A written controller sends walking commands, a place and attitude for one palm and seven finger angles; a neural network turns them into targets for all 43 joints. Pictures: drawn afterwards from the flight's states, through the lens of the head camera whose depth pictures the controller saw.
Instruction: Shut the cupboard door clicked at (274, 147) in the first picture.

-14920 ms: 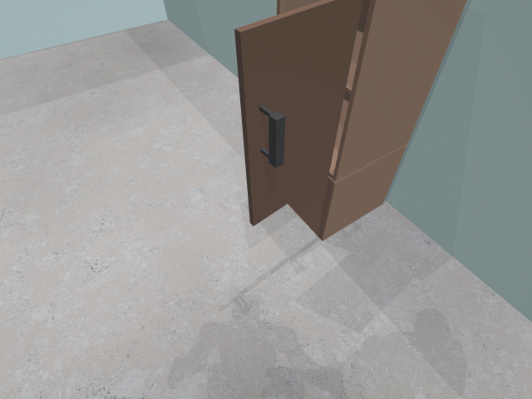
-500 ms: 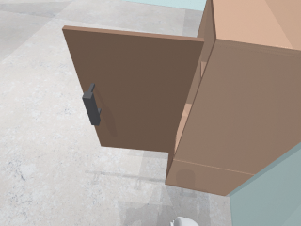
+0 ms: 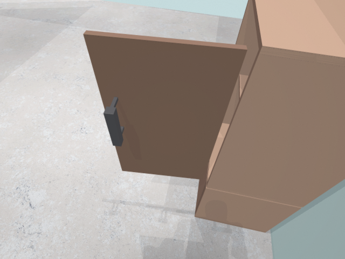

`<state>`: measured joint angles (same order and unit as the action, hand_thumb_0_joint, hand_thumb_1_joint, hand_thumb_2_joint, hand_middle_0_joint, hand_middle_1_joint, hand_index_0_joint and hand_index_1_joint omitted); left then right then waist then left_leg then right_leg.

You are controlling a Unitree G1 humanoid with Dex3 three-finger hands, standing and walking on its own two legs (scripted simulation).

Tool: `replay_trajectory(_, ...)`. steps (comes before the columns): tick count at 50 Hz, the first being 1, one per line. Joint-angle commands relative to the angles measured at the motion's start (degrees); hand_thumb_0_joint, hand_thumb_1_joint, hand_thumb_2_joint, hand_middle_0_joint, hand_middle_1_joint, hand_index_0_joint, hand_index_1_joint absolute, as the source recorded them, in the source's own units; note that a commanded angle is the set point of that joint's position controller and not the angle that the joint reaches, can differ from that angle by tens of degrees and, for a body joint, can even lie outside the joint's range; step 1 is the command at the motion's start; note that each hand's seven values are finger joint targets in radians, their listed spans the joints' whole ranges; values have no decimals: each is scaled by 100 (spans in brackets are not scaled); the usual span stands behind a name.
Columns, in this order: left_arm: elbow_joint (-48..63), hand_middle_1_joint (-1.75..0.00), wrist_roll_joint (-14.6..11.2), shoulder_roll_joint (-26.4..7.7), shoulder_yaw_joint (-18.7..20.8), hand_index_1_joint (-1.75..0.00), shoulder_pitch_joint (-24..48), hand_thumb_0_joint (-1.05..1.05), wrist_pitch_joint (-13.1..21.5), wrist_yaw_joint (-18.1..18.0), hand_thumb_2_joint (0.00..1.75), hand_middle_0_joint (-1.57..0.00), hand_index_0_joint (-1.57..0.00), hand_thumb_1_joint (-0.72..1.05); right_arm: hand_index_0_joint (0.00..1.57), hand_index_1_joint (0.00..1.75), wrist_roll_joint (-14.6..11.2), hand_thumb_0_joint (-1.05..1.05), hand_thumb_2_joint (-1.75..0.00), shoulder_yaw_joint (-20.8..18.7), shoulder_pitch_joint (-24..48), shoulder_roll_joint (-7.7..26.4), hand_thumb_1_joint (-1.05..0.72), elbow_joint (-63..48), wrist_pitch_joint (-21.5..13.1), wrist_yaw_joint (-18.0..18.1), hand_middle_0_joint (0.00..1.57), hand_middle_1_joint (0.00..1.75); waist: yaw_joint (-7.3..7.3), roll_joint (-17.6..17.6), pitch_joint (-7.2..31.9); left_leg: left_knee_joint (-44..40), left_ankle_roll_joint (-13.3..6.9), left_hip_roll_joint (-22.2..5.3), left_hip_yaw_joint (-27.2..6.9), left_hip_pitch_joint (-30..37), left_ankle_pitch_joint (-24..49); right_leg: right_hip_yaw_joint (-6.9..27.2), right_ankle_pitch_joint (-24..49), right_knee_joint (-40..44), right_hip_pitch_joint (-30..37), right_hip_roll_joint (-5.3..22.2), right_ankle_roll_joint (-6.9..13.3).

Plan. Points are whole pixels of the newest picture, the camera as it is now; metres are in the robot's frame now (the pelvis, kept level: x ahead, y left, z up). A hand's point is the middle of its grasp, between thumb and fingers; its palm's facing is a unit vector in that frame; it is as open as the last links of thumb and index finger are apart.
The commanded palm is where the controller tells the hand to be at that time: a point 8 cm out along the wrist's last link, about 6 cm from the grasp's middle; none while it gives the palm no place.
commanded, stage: come to a stop and stand still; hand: left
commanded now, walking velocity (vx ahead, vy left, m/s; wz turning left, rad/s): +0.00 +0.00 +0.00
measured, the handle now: (116, 122) +0.46 +0.20 +0.02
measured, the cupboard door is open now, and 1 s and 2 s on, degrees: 96 96 96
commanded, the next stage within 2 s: look again from close up in 1.42 s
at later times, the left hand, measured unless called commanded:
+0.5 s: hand out of the picture +0.03 +0.25 -0.16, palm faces -0.01 -0.97 -0.25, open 7.4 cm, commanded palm none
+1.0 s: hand out of the picture +0.09 +0.21 -0.16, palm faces -0.02 -0.98 -0.21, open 7.4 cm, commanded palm none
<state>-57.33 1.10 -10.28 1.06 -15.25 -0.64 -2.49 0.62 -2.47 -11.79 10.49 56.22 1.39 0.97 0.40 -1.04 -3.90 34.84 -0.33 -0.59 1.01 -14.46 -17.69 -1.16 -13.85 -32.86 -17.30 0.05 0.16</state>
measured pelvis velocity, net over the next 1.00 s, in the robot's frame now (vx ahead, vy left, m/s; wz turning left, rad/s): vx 0.05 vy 0.03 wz -0.01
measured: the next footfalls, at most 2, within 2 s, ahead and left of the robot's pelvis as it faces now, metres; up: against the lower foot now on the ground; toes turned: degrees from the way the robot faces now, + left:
none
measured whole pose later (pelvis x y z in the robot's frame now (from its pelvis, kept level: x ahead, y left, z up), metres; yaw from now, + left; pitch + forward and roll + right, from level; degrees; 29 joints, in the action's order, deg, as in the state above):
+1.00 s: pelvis +0.05 +0.03 +0.01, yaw -1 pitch -1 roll +0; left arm -61.7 0.5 -10.3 -0.7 -11.9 0.3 -1.8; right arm 0.8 0.8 -12.8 10.0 62.9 -1.1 1.4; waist -0.3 -0.1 -3.5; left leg 24.0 -3.0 2.6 2.8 -5.5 -17.9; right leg 1.8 -15.0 -26.5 -10.7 2.4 -2.5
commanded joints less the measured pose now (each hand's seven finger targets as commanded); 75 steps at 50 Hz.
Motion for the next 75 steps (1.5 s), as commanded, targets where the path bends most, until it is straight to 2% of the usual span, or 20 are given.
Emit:
replay_trajectory(1,535,-30,58,-877,116,-30,92,0,75,-27,90,-20,-20,90,20,30,29,0,-90,38,-453,397,-90,-584,-184,-54,20,30,-197,476,-162,-945,-107,-298,-509,-203,-106,690,-1159,689,-482,598,341)
replay_trajectory(2,540,-30,57,-801,93,-30,23,0,38,6,90,-20,-20,90,20,30,48,0,-90,20,-384,593,-90,-657,-209,-49,20,30,-136,749,-475,-1452,-229,-545,-908,-705,-590,431,-1141,511,-384,324,215)
replay_trajectory(3,519,-30,63,-752,73,-30,-123,0,21,32,90,-20,-20,90,20,30,56,0,-90,9,-276,758,-90,-746,-218,-45,20,30,-36,696,-641,-1870,-338,-706,-1185,-1142,-1157,197,-837,303,-104,176,151)
replay_trajectory(4,469,-30,77,-751,68,-30,-235,0,42,62,90,-20,-20,90,20,30,63,0,-90,4,-188,807,-90,-782,-243,-41,20,30,59,744,-569,-2000,-391,-719,-1200,-1239,-1081,98,-508,195,161,162,163)
replay_trajectory(5,420,-30,67,-697,54,-30,-352,0,48,77,90,-20,-20,90,20,30,54,0,-90,16,-150,855,-90,-819,-254,-34,20,30,83,559,-436,-2036,-407,-700,-1212,-1197,-1161,125,-381,178,301,155,159)
replay_trajectory(8,352,-30,51,-682,7,-30,-439,0,81,103,90,-20,-20,90,20,30,47,0,-90,33,-184,912,-90,-740,-273,-32,20,30,73,355,-312,-2086,-373,-594,-1130,-909,-1199,284,-242,391,306,221,161)
replay_trajectory(9,327,-30,50,-684,-2,-30,-421,0,89,110,90,-20,-20,90,20,30,47,0,-90,56,-234,862,-90,-694,-283,-25,20,30,62,460,-300,-2113,-364,-566,-1085,-833,-1042,285,-159,422,302,240,179)
replay_trajectory(12,284,-30,40,-775,1,-30,-377,0,133,109,90,-20,-20,90,20,30,43,0,-90,49,-277,966,-90,-582,-311,-24,20,30,29,88,-108,-2051,-348,-561,-1050,-487,-722,412,-42,571,306,312,184)
replay_trajectory(21,-6,-30,-19,-868,-45,-30,-221,0,176,91,90,-20,-20,90,20,30,19,0,-90,146,-328,981,-90,-138,-397,24,20,30,-12,167,186,-1743,-273,-489,-713,241,1167,497,627,683,536,486,153)
replay_trajectory(27,-154,-30,-36,-854,-53,-30,-108,0,164,65,90,-20,-20,90,20,30,16,0,-90,173,-325,950,-90,112,-399,52,20,30,-16,135,259,-1564,-243,-461,-576,491,1898,475,976,660,713,558,112)
replay_trajectory(28,-167,-30,-37,-856,-56,-30,-86,0,155,62,90,-20,-20,90,20,30,13,0,-90,180,-324,948,-90,150,-398,56,20,30,-17,226,265,-1563,-232,-466,-549,510,1951,460,957,665,737,565,103)
replay_trajectory(33,-237,-30,-45,-812,-57,-30,8,0,149,44,90,-20,-20,90,20,30,16,0,-90,197,-325,876,-90,281,-381,77,20,30,-29,201,310,-1472,-210,-459,-491,647,2254,469,1276,648,835,583,101)
replay_trajectory(39,-253,-30,-46,-740,-58,-30,35,0,136,37,90,-20,-20,90,20,30,19,0,-90,215,-334,730,-90,396,-365,87,20,30,0,225,171,-1510,-206,-448,-435,602,2111,479,1331,714,877,593,108)
replay_trajectory(46,-265,-30,-47,-687,-53,-30,23,0,159,26,90,-20,-20,90,20,30,14,0,-90,223,-391,648,-90,474,-351,91,20,30,-30,3,213,-1476,-176,-435,-392,658,1999,541,1619,751,910,621,141)
replay_trajectory(50,-291,-30,-51,-624,-60,-30,-38,0,156,20,90,-20,-20,90,20,30,15,0,-90,222,-434,599,-90,538,-353,101,20,30,-28,99,190,-1482,-178,-447,-368,735,2110,527,1615,760,877,604,142)
replay_trajectory(52,-307,-30,-52,-623,-52,-30,-78,0,170,17,90,-20,-20,90,20,30,8,0,-90,230,-457,588,-90,557,-363,107,20,30,-21,62,299,-1451,-179,-452,-364,821,2241,539,1761,754,940,624,152)
replay_trajectory(57,-357,-30,-52,-582,-55,-30,-157,0,179,6,90,-20,-20,90,20,30,2,0,-90,230,-529,531,-90,609,-354,121,20,30,-33,51,274,-1454,-165,-462,-329,865,2263,532,1890,773,960,631,172)
replay_trajectory(67,-447,-30,-49,-497,-74,-30,-316,0,190,3,90,-20,-20,90,20,30,-6,0,-90,242,-624,418,-90,695,-341,124,20,30,-34,21,148,-1507,-147,-456,-302,823,1930,580,1788,893,913,623,192)
replay_trajectory(74,-471,-30,-59,-438,-66,-30,-413,0,183,3,90,-20,-20,90,20,30,-5,0,-90,256,-725,329,-90,741,-352,142,20,30,-14,133,118,-1558,-155,-478,-291,843,2005,536,1667,930,954,588,197)
replay_trajectory(75,-484,-30,-58,-407,-72,-30,-409,0,177,1,90,-20,-20,90,20,30,-4,0,-90,259,-705,346,-90,746,-347,145,20,30,-9,159,6,-1558,-148,-467,-309,783,1919,561,1594,944,884,587,196)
